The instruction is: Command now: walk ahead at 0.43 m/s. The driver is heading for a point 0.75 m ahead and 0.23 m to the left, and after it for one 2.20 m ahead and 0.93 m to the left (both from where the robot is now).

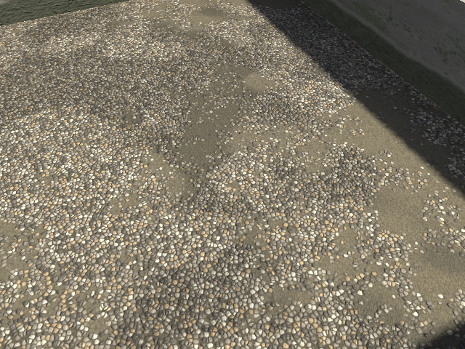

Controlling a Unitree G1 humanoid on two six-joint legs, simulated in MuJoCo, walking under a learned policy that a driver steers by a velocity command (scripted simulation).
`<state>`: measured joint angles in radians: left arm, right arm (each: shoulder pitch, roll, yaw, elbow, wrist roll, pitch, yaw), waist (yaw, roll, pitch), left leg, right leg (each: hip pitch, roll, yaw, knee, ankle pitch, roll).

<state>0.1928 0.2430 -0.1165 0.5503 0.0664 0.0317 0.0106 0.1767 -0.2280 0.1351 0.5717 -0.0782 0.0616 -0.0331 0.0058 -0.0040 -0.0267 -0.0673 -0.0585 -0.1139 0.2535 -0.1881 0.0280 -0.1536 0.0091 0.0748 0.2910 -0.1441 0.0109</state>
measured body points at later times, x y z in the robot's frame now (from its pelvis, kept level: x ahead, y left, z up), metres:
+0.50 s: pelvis +0.00 +0.00 +0.00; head +0.00 +0.00 +0.45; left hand +0.20 +0.21 -0.07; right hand +0.21 -0.20 -0.06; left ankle -0.04 +0.11 -0.75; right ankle +0.01 -0.13 -0.75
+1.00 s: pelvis +0.00 +0.01 +0.00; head -0.01 +0.01 +0.45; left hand +0.20 +0.22 -0.07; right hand +0.22 -0.19 -0.06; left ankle -0.04 +0.11 -0.75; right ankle +0.01 -0.13 -0.75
